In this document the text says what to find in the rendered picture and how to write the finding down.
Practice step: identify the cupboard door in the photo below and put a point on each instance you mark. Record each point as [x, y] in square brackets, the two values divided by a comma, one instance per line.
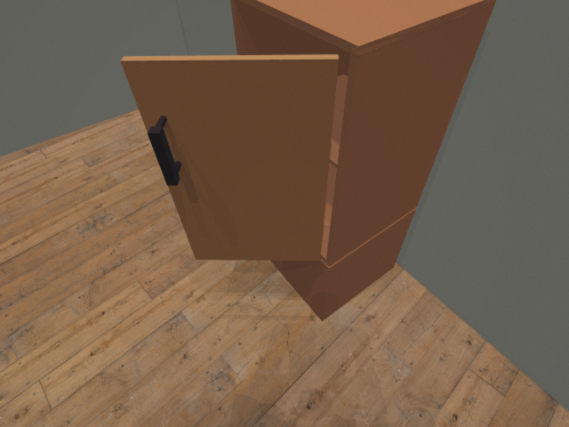
[253, 135]

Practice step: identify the handle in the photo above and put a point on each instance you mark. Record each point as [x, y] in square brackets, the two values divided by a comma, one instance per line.
[170, 169]

